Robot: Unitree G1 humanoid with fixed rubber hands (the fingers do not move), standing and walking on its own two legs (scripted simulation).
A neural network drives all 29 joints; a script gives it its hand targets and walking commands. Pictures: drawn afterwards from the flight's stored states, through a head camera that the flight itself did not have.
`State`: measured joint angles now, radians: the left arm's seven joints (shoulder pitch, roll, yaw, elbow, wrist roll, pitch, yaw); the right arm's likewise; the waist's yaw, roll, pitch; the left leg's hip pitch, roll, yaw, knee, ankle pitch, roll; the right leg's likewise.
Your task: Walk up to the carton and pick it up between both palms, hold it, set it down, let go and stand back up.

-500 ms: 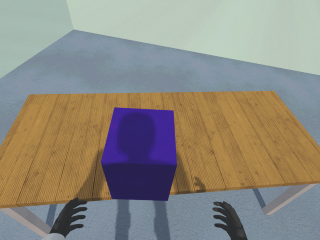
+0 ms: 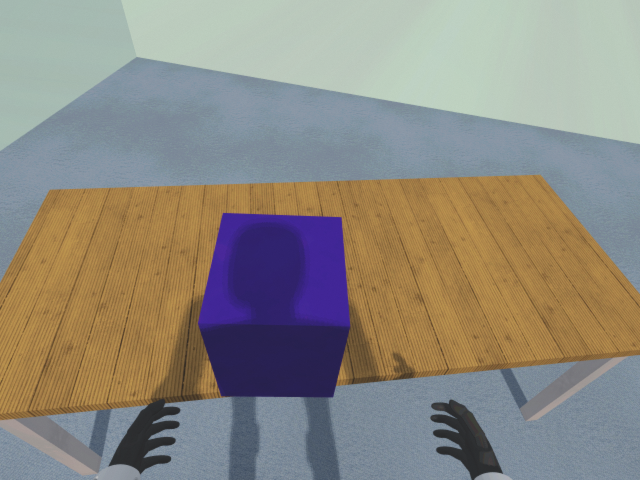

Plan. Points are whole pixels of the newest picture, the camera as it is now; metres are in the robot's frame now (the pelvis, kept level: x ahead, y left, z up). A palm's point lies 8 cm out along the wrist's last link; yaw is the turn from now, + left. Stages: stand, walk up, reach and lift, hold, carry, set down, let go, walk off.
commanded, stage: let go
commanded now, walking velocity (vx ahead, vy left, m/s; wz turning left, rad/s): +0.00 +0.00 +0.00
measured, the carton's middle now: (280, 308) +0.41 +0.06 -0.10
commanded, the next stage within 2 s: stand in 0.22 s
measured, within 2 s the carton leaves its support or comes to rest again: neither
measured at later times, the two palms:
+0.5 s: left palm out of the picture +0.11 +0.31 -0.08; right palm out of the picture +0.10 -0.30 -0.09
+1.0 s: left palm out of the picture +0.06 +0.32 -0.11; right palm out of the picture +0.08 -0.29 -0.10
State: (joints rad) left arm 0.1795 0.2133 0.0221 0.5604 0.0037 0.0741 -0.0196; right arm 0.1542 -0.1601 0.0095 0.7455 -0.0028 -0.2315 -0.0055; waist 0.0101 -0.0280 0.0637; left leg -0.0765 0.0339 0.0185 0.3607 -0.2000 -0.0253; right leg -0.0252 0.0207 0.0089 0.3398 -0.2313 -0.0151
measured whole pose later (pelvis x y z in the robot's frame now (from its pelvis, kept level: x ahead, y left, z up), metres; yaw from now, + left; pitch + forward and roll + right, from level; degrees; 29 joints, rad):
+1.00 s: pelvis -0.02 +0.01 +0.00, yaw +2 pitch -2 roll +0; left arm 0.18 0.40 -0.02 0.95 0.01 -0.01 0.00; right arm 0.14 -0.38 0.02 1.01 -0.02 -0.02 0.01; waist 0.00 -0.01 0.01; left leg -0.19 0.01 -0.01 0.39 -0.18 -0.01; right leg -0.13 -0.01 -0.02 0.39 -0.23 0.00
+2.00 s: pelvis -0.01 +0.00 +0.00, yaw +2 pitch -2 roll +0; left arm 0.14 0.40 -0.02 1.03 0.01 -0.01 0.01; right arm 0.11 -0.39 0.01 1.07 -0.02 -0.01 0.00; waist 0.00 -0.01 0.02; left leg -0.13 0.01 -0.02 0.32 -0.14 -0.02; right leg -0.08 0.00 -0.02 0.32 -0.20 0.00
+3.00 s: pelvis -0.01 +0.00 +0.00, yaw +1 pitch -2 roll +0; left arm 0.14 0.40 0.00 1.05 0.01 -0.01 0.01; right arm 0.10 -0.39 0.00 1.07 -0.01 -0.01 0.00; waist 0.01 -0.01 0.02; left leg -0.12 0.02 -0.01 0.32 -0.16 -0.02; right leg -0.07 0.00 0.00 0.32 -0.21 0.00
